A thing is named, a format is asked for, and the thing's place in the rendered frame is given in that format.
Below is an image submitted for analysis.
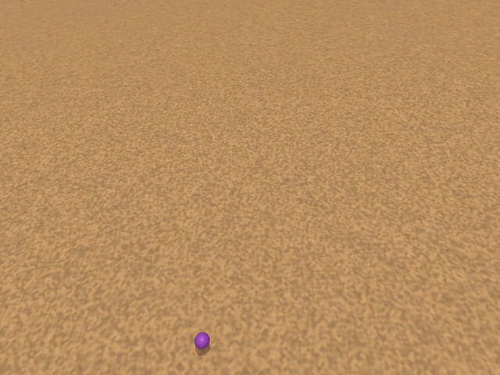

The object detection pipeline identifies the ball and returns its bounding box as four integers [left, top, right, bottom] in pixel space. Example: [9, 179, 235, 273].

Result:
[195, 332, 210, 349]

